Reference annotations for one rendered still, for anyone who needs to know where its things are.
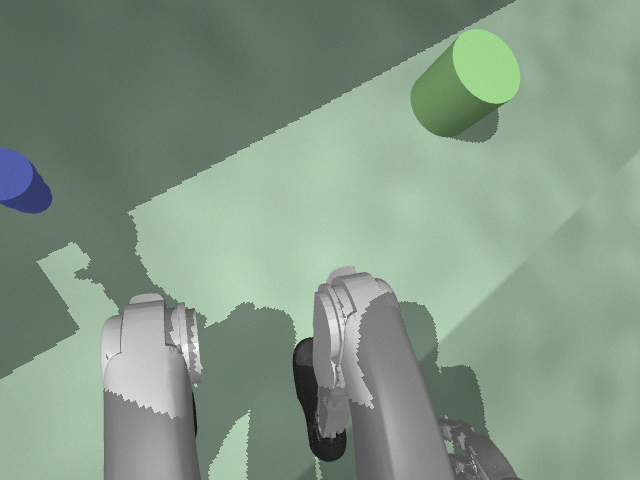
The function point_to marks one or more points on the right robot hand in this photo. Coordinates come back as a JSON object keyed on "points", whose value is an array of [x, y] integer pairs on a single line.
{"points": [[484, 462]]}

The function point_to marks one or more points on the right robot foot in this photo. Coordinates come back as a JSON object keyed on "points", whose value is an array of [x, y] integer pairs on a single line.
{"points": [[306, 385]]}

